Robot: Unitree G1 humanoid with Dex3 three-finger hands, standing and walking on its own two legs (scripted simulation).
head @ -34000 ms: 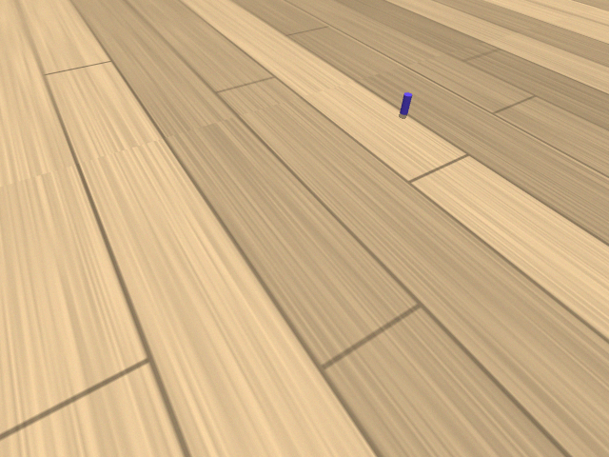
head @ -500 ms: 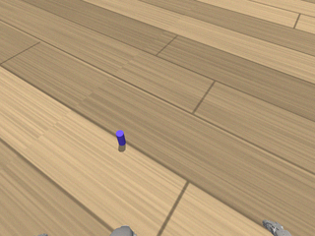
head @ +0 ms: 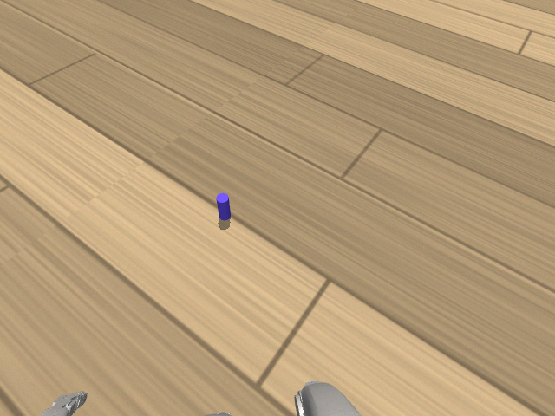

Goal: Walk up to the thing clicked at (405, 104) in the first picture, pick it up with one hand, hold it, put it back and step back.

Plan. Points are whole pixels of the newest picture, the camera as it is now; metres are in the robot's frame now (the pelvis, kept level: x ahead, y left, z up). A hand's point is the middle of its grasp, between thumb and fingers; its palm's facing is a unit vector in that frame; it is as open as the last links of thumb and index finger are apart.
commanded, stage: step back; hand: left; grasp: from above
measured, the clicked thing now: (223, 207) +0.97 +0.21 -0.69
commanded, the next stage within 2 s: stand in 1.32 s
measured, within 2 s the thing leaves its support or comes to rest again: neither
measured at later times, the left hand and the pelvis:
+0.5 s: hand out of the picture -0.04 +0.27 -0.14, palm faces +0.00 -0.91 -0.41, open 7.4 cm; pelvis -0.11 -0.01 +0.00, yaw +0 degrees
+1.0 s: hand out of the picture -0.01 +0.25 -0.14, palm faces +0.03 -0.93 -0.37, open 7.4 cm; pelvis -0.07 -0.01 +0.00, yaw +2 degrees
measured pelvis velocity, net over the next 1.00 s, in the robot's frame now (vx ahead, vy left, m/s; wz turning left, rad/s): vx -0.07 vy -0.01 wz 0.03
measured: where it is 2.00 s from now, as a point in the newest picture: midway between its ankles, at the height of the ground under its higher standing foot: outside the picture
